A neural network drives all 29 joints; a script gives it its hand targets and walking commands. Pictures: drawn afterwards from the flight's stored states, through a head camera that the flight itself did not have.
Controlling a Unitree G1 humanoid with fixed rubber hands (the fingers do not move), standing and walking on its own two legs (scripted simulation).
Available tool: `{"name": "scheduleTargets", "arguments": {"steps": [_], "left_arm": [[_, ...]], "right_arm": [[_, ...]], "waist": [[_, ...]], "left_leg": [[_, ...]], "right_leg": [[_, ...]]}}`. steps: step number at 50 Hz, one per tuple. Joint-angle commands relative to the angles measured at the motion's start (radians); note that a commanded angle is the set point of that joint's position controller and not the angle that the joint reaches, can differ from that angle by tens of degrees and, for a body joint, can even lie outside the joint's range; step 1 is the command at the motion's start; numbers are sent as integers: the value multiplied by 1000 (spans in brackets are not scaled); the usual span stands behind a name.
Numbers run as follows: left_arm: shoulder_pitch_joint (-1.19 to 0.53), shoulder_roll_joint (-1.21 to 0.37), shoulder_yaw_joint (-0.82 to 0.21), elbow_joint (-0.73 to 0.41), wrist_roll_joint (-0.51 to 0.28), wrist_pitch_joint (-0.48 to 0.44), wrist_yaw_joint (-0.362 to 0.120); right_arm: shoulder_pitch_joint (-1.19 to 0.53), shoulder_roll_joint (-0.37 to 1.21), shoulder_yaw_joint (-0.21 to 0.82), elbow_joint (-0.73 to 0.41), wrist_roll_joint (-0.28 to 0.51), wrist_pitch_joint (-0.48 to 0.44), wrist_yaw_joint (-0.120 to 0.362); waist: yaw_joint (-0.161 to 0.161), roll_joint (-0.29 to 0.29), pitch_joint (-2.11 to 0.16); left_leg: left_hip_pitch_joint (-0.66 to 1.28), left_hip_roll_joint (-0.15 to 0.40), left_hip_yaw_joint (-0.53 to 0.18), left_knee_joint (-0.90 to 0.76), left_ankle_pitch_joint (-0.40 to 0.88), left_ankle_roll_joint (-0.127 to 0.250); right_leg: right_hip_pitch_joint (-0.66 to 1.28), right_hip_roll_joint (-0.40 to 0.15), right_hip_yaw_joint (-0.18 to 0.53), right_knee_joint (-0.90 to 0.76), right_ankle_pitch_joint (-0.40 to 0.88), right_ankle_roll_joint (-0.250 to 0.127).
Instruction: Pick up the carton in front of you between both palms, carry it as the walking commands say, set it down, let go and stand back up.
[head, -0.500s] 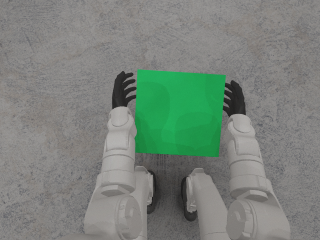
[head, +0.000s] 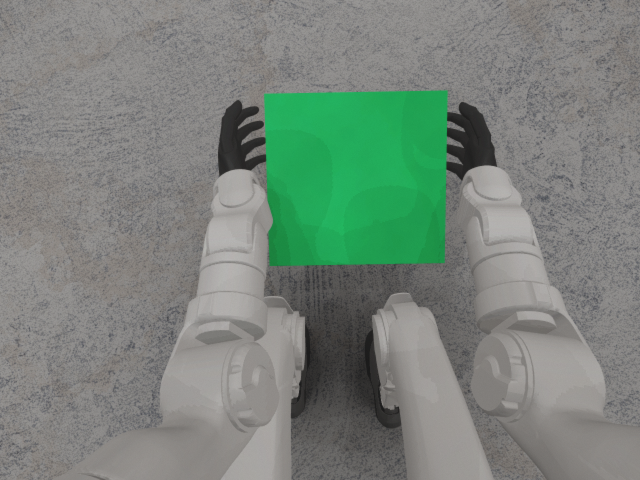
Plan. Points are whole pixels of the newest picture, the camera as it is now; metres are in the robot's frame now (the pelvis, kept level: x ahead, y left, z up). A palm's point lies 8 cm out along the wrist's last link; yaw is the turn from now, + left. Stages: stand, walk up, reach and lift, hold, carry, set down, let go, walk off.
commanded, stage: set down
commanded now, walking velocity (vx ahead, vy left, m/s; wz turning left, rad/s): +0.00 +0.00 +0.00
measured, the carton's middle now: (348, 184) +0.47 -0.03 -0.19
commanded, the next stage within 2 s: none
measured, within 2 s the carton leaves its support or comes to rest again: rests again in 1.24 s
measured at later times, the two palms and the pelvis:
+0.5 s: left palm (265, 189) +0.48 +0.11 -0.24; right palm (442, 171) +0.50 -0.19 -0.25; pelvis -0.01 -0.01 -0.11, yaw +2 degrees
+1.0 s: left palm (265, 179) +0.50 +0.11 -0.26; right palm (436, 165) +0.52 -0.19 -0.28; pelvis -0.01 -0.02 -0.14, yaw +3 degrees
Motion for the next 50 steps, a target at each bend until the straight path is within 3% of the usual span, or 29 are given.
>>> {"name": "scheduleTargets", "arguments": {"steps": [1,3,5,6,9,14,15,17,18,20,22,24,26,27,30,31,32,33,35,36,37,39,42,43,44,45,46,47,50], "left_arm": [[-537,-851,-516,90,-102,6,-222],[-626,-897,-548,62,-162,0,-201],[-543,-860,-532,87,-116,5,-182],[-601,-851,-535,57,-157,-13,-179],[-621,-784,-531,29,-132,-23,-164],[-733,-753,-500,62,-175,-24,-204],[-704,-752,-443,134,-144,-22,-205],[-663,-798,-491,67,-184,-33,-190],[-675,-799,-523,98,-205,-26,-192],[-798,-697,-498,66,-233,-41,-196],[-820,-704,-560,1,-248,-40,-201],[-756,-694,-560,42,-269,-46,-202],[-827,-798,-584,28,-341,-33,-212],[-774,-745,-525,128,-295,-28,-212],[-792,-707,-496,99,-261,-39,-205],[-792,-700,-413,170,-228,-38,-213],[-786,-690,-362,196,-233,-26,-230],[-838,-681,-396,148,-239,-27,-237],[-790,-643,-345,231,-211,-33,-239],[-750,-639,-319,273,-188,-22,-249],[-799,-637,-269,260,-159,-19,-262],[-829,-688,-358,209,-249,-24,-272],[-812,-715,-341,236,-248,-38,-276],[-801,-672,-359,197,-271,-37,-282],[-844,-664,-365,162,-234,-47,-285],[-787,-665,-248,257,-200,-34,-287],[-803,-689,-301,256,-214,-20,-285],[-738,-645,-258,273,-169,-23,-287],[-790,-561,-257,307,-190,-21,-281]], "right_arm": [[-651,765,443,-69,143,-53,273],[-680,744,471,-71,169,-55,290],[-704,681,480,-122,188,-66,290],[-684,683,482,-67,185,-61,286],[-712,657,478,-19,219,-73,270],[-750,662,441,50,156,-59,274],[-738,694,471,45,162,-64,270],[-808,639,527,-19,225,-85,255],[-860,589,535,-95,221,-105,246],[-859,606,525,36,208,-76,229],[-762,643,530,50,223,-83,235],[-814,599,543,76,257,-101,240],[-980,547,573,-29,265,-113,237],[-980,545,576,-16,277,-118,242],[-967,576,631,-7,293,-112,244],[-927,600,588,77,281,-100,236],[-913,568,580,168,248,-86,233],[-909,606,584,50,267,-101,233],[-901,617,561,184,262,-85,232],[-940,594,554,121,254,-102,228],[-907,620,544,179,232,-75,240],[-889,557,500,173,217,-91,236],[-899,597,509,226,233,-106,232],[-807,630,468,215,201,-95,237],[-832,644,486,209,215,-93,251],[-892,594,447,188,184,-92,247],[-825,533,415,275,169,-91,246],[-845,540,423,228,150,-92,243],[-813,519,397,308,130,-77,246]], "waist": [[-48,-34,-928],[-68,13,-955],[-11,42,-995],[-73,-40,-992],[8,-3,-934],[-43,-83,-851],[9,-123,-868],[29,-62,-967],[-33,-44,-950],[-71,-137,-878],[-80,-95,-937],[-20,-21,-968],[-94,-20,-1012],[-31,-36,-939],[-27,-116,-900],[28,-98,-828],[-27,-176,-693],[20,-128,-748],[38,-165,-690],[17,-174,-691],[60,-192,-656],[-34,-150,-701],[0,-120,-688],[-46,-160,-688],[38,-119,-659],[11,-157,-653],[-46,-27,-653],[3,-92,-601],[-55,-172,-529]], "left_leg": [[600,-110,9,-68,123,-25],[621,-102,6,-49,206,-40],[611,-119,29,-3,203,-36],[585,-117,18,15,184,-35],[526,-106,31,65,201,-34],[367,-108,56,145,158,-35],[347,-121,74,153,111,-22],[421,-109,52,192,244,-23],[375,-115,53,201,228,-29],[277,-98,76,253,168,-38],[350,-100,66,246,216,-34],[330,-115,98,285,216,-39],[362,-110,54,306,227,-29],[313,-110,82,337,179,-30],[202,-95,79,366,206,-26],[140,-109,103,351,162,-24],[41,-96,74,356,92,-19],[87,-96,94,371,152,-12],[52,-99,110,347,90,-9],[3,-78,107,389,126,-11],[-21,-89,124,392,83,-7],[74,-82,84,374,152,-7],[70,-96,109,376,158,-19],[61,-78,86,378,153,-16],[25,-86,114,392,179,-18],[-32,-90,101,377,118,-11],[2,-83,109,386,141,-43],[-13,-88,110,378,131,-26],[-74,-81,78,373,30,-13]], "right_leg": [[327,98,14,-117,188,37],[369,102,29,-115,282,19],[302,87,38,-53,254,26],[312,95,16,-57,254,30],[265,89,52,-19,264,27],[249,85,39,28,270,35],[278,81,52,30,224,38],[301,63,55,101,338,43],[293,69,43,115,348,38],[334,65,74,92,321,36],[336,73,69,109,372,27],[286,59,61,159,338,11],[276,55,32,185,344,10],[258,42,59,190,276,6],[339,34,89,199,380,21],[313,36,108,190,318,10],[303,31,112,189,283,6],[294,32,123,196,328,7],[297,43,105,197,297,20],[311,29,153,171,346,15],[329,30,167,168,327,22],[310,32,118,187,349,9],[235,34,117,196,354,-1],[255,32,94,228,391,6],[245,34,146,181,391,-1],[237,45,117,200,358,5],[241,38,122,218,331,-14],[176,32,111,198,303,-2],[196,26,121,183,236,-16]]}}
